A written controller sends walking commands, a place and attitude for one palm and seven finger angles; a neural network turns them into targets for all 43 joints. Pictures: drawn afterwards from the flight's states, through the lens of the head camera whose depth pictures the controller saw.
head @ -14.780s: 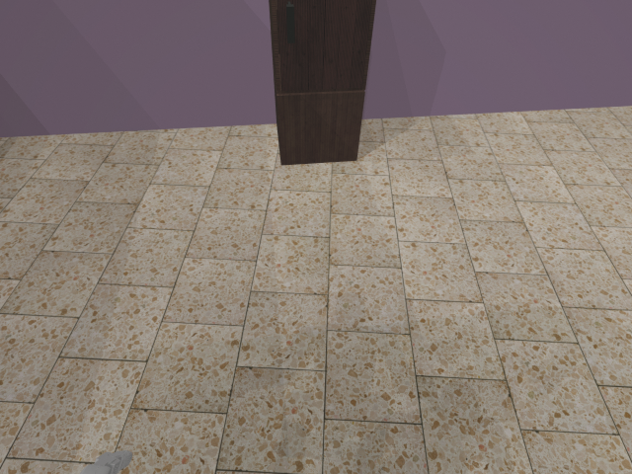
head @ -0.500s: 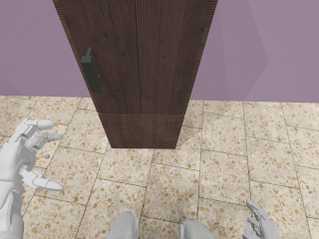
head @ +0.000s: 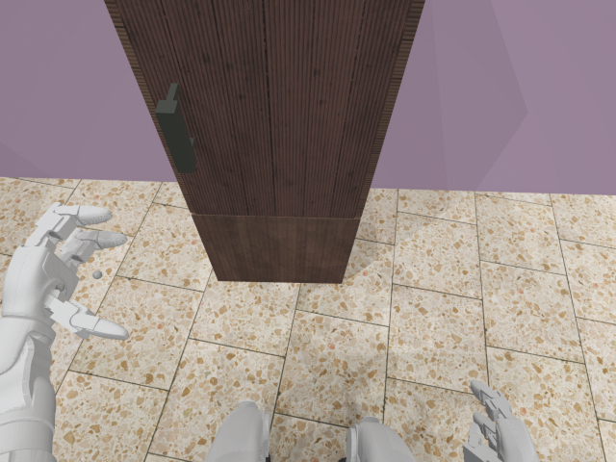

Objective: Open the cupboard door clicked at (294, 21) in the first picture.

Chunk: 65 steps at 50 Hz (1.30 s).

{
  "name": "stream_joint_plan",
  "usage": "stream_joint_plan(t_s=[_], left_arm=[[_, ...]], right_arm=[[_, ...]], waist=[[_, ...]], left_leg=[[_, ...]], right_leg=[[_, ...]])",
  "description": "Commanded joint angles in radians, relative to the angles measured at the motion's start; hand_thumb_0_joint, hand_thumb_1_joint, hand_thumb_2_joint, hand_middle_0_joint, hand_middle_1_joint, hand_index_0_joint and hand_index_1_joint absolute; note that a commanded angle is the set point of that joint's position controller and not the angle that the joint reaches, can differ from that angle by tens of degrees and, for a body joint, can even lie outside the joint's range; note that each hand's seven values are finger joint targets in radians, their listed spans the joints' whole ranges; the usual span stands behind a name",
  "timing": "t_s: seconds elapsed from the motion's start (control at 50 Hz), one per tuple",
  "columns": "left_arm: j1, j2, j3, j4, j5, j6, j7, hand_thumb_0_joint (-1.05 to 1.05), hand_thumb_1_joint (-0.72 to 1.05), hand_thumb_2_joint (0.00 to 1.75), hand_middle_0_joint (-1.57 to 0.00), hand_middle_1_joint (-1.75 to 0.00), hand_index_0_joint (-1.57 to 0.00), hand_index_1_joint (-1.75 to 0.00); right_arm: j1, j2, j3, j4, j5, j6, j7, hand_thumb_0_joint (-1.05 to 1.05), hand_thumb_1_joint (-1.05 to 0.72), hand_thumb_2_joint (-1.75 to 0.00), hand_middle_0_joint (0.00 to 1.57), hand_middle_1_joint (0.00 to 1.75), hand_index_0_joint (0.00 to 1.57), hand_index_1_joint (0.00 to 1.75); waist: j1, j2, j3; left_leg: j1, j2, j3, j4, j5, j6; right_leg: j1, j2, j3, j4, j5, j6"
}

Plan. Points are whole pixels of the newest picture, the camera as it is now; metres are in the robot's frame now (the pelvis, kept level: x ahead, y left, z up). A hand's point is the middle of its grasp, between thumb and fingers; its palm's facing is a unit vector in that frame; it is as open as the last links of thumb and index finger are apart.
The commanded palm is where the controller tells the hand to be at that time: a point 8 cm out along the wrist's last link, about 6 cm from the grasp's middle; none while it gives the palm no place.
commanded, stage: move the hooked fingers beside the handle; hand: left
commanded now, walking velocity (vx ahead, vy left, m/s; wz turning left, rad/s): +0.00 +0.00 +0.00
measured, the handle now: (180, 129) +0.58 +0.23 +0.03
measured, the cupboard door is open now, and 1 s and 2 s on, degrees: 0 0 0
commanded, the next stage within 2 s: none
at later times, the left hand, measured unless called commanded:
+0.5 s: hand (116, 215) +0.41 +0.28 +0.04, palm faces +0.02 -1.00 -0.02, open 14.0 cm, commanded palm +0.39 +0.33 +0.05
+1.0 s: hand (124, 172) +0.48 +0.29 +0.04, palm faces +0.03 -1.00 -0.03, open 14.0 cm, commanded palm +0.47 +0.33 +0.04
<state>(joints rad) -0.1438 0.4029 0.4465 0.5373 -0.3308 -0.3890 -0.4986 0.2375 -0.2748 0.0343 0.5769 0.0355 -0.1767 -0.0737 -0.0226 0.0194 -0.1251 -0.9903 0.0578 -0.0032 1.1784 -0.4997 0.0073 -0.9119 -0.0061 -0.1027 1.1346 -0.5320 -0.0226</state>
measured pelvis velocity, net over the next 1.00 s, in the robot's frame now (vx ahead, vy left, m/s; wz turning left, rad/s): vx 0.00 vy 0.02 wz -0.05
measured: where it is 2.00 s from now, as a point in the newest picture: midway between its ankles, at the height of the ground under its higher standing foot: outside the picture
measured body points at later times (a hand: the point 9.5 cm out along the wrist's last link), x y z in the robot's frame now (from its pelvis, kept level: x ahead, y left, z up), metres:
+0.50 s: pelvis +0.00 +0.01 -0.01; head +0.12 +0.04 +0.43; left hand +0.40 +0.33 +0.04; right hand +0.08 -0.26 -0.11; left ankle +0.03 +0.11 -0.65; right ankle +0.01 -0.11 -0.65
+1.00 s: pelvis +0.00 +0.02 -0.02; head +0.15 +0.05 +0.40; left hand +0.47 +0.34 +0.04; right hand +0.03 -0.26 -0.12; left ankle +0.03 +0.11 -0.65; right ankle +0.01 -0.11 -0.65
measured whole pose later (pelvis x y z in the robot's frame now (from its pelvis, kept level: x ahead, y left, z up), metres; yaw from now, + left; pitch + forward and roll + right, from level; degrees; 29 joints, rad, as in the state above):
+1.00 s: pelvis +0.00 +0.02 -0.02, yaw -3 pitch +26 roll -5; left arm -0.79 0.68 0.56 1.12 -0.13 -0.42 -0.47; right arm 0.32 -0.29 0.05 0.63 0.00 0.00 -0.04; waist -0.15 0.02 -0.11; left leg -1.20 0.07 0.01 1.25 -0.51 0.03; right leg -1.11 0.01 -0.09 1.18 -0.51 0.00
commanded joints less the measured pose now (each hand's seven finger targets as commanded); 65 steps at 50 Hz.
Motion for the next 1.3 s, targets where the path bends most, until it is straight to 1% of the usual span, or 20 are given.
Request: stream_joint_plan(t_s=[0.0,0.04,0.1,0.14,0.24,0.28,0.36,0.44,0.5,0.56,0.64,0.68,0.78,0.84,0.92,1.0,1.02,1.08,1.22,1.28], left_arm=[[-0.258,0.271,0.064,-0.168,-0.015,-0.046,-0.001,0.00,-0.50,0.30,-0.30,-1.20,-0.30,-1.20],[-0.271,0.290,0.078,-0.150,-0.006,-0.036,0.002,0.00,-0.50,0.30,-0.30,-1.20,-0.30,-1.20],[-0.330,0.323,0.106,-0.074,-0.001,-0.026,0.014,0.00,-0.50,0.30,-0.30,-1.20,-0.30,-1.20],[-0.349,0.340,0.125,-0.041,0.009,-0.031,0.021,0.00,-0.50,0.30,-0.30,-1.20,-0.30,-1.20],[-0.459,0.336,0.087,-0.017,0.039,-0.057,0.025,0.00,-0.50,0.30,-0.30,-1.20,-0.30,-1.20],[-0.516,0.326,0.070,0.029,0.050,-0.057,0.028,0.00,-0.50,0.30,-0.30,-1.20,-0.30,-1.20],[-0.572,0.403,0.125,0.100,0.058,-0.067,0.025,0.00,-0.50,0.30,-0.30,-1.20,-0.30,-1.20],[-0.640,0.420,0.124,0.133,0.079,-0.074,0.033,0.00,-0.50,0.30,-0.30,-1.20,-0.30,-1.20],[-0.708,0.427,0.118,0.189,0.087,-0.079,0.036,0.00,-0.50,0.30,-0.30,-1.20,-0.30,-1.20],[-0.764,0.482,0.145,0.252,0.105,-0.082,0.035,0.00,-0.50,0.30,-0.30,-1.20,-0.30,-1.20],[-0.779,0.500,0.145,0.258,0.123,-0.095,0.026,0.00,-0.50,0.30,-0.30,-1.20,-0.30,-1.20],[-0.807,0.477,0.121,0.277,0.126,-0.092,0.024,0.00,-0.50,0.30,-0.30,-1.20,-0.30,-1.20],[-0.873,0.557,0.164,0.383,0.137,-0.077,0.021,0.00,-0.50,0.30,-0.30,-1.20,-0.30,-1.20],[-0.943,0.581,0.159,0.369,0.160,-0.092,0.030,0.00,-0.50,0.30,-0.30,-1.20,-0.30,-1.20],[-1.043,0.603,0.146,0.359,0.174,-0.107,0.036,0.00,-0.50,0.30,-0.30,-1.20,-0.30,-1.20],[-1.027,0.618,0.156,0.431,0.174,-0.077,0.025,0.00,-0.50,0.30,-0.30,-1.20,-0.30,-1.20],[-1.058,0.652,0.171,0.434,0.178,-0.069,0.025,0.00,-0.50,0.30,-0.30,-1.20,-0.30,-1.20],[-1.085,0.673,0.154,0.490,0.200,-0.033,0.026,0.00,-0.50,0.30,-0.30,-1.20,-0.30,-1.20],[-1.215,0.761,0.185,0.461,0.226,-0.058,0.045,0.00,-0.50,0.30,-0.30,-1.20,-0.30,-1.20],[-1.223,0.776,0.178,0.521,0.235,-0.026,0.035,0.00,-0.50,0.30,-0.30,-1.20,-0.30,-1.20]], right_arm=[[0.056,-0.158,-0.070,-0.110,-0.001,-0.034,-0.015,0.00,-0.90,-0.90,0.20,0.30,0.20,0.30],[0.059,-0.160,-0.072,-0.106,-0.002,-0.026,-0.012,0.00,-0.90,-0.90,0.20,0.30,0.20,0.30],[0.071,-0.166,-0.070,-0.100,-0.002,-0.012,-0.012,0.00,-0.90,-0.90,0.20,0.30,0.20,0.30],[0.079,-0.166,-0.073,-0.095,-0.004,-0.003,-0.009,0.00,-0.90,-0.90,0.20,0.30,0.20,0.30],[0.104,-0.170,-0.076,-0.081,-0.007,0.012,0.000,0.00,-0.90,-0.90,0.20,0.30,0.20,0.30],[0.116,-0.173,-0.078,-0.069,-0.008,0.020,0.000,0.00,-0.90,-0.90,0.20,0.30,0.20,0.30],[0.136,-0.186,-0.079,-0.054,-0.011,0.037,-0.001,0.00,-0.90,-0.90,0.20,0.30,0.20,0.30],[0.155,-0.186,-0.079,-0.045,-0.016,0.053,0.005,0.00,-0.90,-0.90,0.20,0.30,0.20,0.30],[0.170,-0.189,-0.075,-0.034,-0.018,0.067,0.006,0.00,-0.90,-0.90,0.20,0.30,0.20,0.30],[0.181,-0.197,-0.074,-0.023,-0.021,0.084,0.006,0.00,-0.90,-0.90,0.20,0.30,0.20,0.30],[0.202,-0.200,-0.076,-0.026,-0.026,0.107,0.015,0.00,-0.90,-0.90,0.20,0.30,0.20,0.30],[0.207,-0.200,-0.078,-0.019,-0.027,0.118,0.019,0.00,-0.90,-0.90,0.20,0.30,0.20,0.30],[0.222,-0.211,-0.070,-0.014,-0.025,0.144,0.014,0.00,-0.90,-0.90,0.20,0.30,0.20,0.30],[0.232,-0.211,-0.068,-0.006,-0.032,0.153,0.016,0.00,-0.90,-0.90,0.20,0.30,0.20,0.30],[0.242,-0.216,-0.063,0.008,-0.039,0.164,0.017,0.00,-0.90,-0.90,0.20,0.30,0.20,0.30],[0.256,-0.220,-0.058,0.009,-0.039,0.179,0.019,0.00,-0.90,-0.90,0.20,0.30,0.20,0.30],[0.260,-0.224,-0.055,0.009,-0.038,0.185,0.018,0.00,-0.90,-0.90,0.20,0.30,0.20,0.30],[0.260,-0.225,-0.045,0.002,-0.036,0.195,0.016,0.00,-0.90,-0.90,0.20,0.30,0.20,0.30],[0.288,-0.233,-0.034,0.008,-0.047,0.204,0.019,0.00,-0.90,-0.90,0.20,0.30,0.20,0.30],[0.293,-0.235,-0.026,0.007,-0.046,0.212,0.019,0.00,-0.90,-0.90,0.20,0.30,0.20,0.30]], waist=[[-0.011,0.101,-0.358],[-0.006,0.103,-0.376],[-0.016,0.046,-0.339],[-0.009,0.063,-0.348],[-0.027,0.129,-0.383],[-0.046,0.097,-0.367],[-0.036,0.097,-0.397],[-0.041,0.130,-0.435],[-0.061,0.118,-0.415],[-0.068,0.103,-0.419],[-0.056,0.173,-0.479],[-0.075,0.163,-0.470],[-0.091,0.100,-0.430],[-0.096,0.178,-0.470],[-0.122,0.221,-0.500],[-0.128,0.204,-0.511],[-0.130,0.188,-0.513],[-0.145,0.185,-0.449],[-0.168,0.250,-0.556],[-0.180,0.234,-0.531]], left_leg=[[0.285,-0.037,-0.032,-0.159,0.297,0.021],[0.289,-0.034,-0.031,-0.164,0.304,0.018],[0.243,-0.032,-0.033,-0.158,0.280,0.021],[0.245,-0.032,-0.031,-0.161,0.286,0.018],[0.299,-0.026,-0.039,-0.159,0.317,0.014],[0.290,-0.024,-0.042,-0.156,0.293,0.016],[0.280,-0.023,-0.048,-0.152,0.288,0.014],[0.322,-0.018,-0.058,-0.145,0.333,0.011],[0.305,-0.015,-0.060,-0.131,0.337,0.015],[0.277,-0.013,-0.061,-0.125,0.306,0.017],[0.354,-0.008,-0.071,-0.117,0.414,0.008],[0.363,-0.004,-0.075,-0.112,0.413,0.009],[0.251,-0.010,-0.067,-0.095,0.346,0.023],[0.310,-0.007,-0.082,-0.087,0.379,0.016],[0.348,0.002,-0.098,-0.073,0.398,0.012],[0.328,0.001,-0.098,-0.056,0.423,0.018],[0.306,0.002,-0.096,-0.052,0.416,0.019],[0.232,0.000,-0.086,-0.049,0.352,0.026],[0.284,0.010,-0.108,-0.011,0.421,0.022],[0.237,0.010,-0.103,0.001,0.403,0.028]], right_leg=[[0.131,0.037,0.077,-0.154,0.276,-0.003],[0.137,0.034,0.074,-0.154,0.283,0.000],[0.127,0.040,0.073,-0.154,0.261,0.000],[0.125,0.037,0.071,-0.150,0.267,0.000],[0.072,0.040,0.064,-0.138,0.269,-0.004],[0.048,0.041,0.062,-0.143,0.246,0.000],[0.050,0.042,0.062,-0.136,0.234,-0.003],[0.019,0.044,0.055,-0.123,0.251,-0.005],[-0.007,0.047,0.056,-0.119,0.254,-0.004],[-0.010,0.046,0.057,-0.116,0.236,0.000],[-0.032,0.049,0.049,-0.099,0.284,-0.006],[-0.060,0.050,0.046,-0.104,0.278,-0.002],[-0.036,0.052,0.056,-0.104,0.264,0.003],[-0.089,0.052,0.050,-0.090,0.255,-0.001],[-0.137,0.055,0.046,-0.082,0.245,-0.002],[-0.134,0.057,0.045,-0.077,0.268,-0.001],[-0.118,0.056,0.046,-0.077,0.273,0.003],[-0.123,0.056,0.051,-0.086,0.246,0.007],[-0.172,0.064,0.045,-0.054,0.262,0.003],[-0.166,0.062,0.045,-0.054,0.264,0.008]])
